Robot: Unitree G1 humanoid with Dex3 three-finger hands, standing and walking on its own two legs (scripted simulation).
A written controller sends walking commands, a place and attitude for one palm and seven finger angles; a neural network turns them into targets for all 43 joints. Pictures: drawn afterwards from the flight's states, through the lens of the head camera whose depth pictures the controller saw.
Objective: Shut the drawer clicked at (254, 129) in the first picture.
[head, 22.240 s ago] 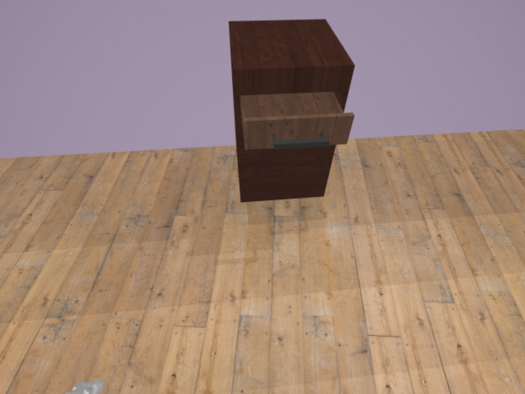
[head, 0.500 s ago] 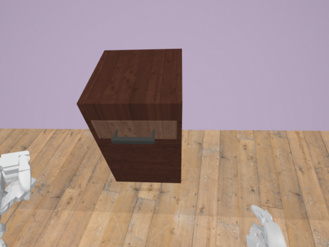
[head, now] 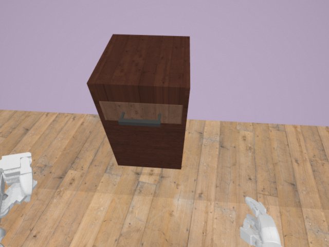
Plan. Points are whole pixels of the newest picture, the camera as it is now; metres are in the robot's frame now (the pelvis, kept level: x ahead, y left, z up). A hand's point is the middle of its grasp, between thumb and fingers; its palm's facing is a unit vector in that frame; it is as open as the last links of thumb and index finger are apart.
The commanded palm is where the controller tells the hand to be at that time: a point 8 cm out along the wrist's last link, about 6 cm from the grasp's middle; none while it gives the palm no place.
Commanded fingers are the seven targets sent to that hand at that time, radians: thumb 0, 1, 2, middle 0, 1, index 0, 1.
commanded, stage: step back with the hand held close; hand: left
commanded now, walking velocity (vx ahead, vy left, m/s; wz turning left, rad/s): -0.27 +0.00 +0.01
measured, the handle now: (140, 118) +0.68 +0.17 -0.22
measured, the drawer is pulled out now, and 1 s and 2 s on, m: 0.00 0.00 0.00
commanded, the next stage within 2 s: stop stepping back and stand still in 0.96 s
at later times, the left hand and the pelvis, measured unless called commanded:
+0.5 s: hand (27, 194) +0.17 +0.23 +0.17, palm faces +0.33 -0.80 -0.49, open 3.2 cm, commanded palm +0.08 +0.28 +0.18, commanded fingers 0.00 0.90 0.90 -1.40 -1.60 -1.40 -1.60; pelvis -0.04 +0.00 -0.01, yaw +1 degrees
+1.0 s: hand out of the picture +0.08 +0.20 +0.18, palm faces +0.25 -0.79 -0.56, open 3.2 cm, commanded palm +0.02 +0.24 +0.18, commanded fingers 0.00 0.90 0.90 -1.40 -1.60 -1.40 -1.60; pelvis -0.12 -0.03 -0.01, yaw -1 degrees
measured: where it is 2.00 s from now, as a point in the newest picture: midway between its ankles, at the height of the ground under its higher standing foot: outside the picture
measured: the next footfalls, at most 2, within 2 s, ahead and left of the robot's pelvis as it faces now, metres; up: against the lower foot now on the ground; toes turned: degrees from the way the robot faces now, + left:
right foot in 0.64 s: -0.14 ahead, -0.11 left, +0.00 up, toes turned -2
left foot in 1.30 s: -0.18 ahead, +0.09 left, +0.00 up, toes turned +2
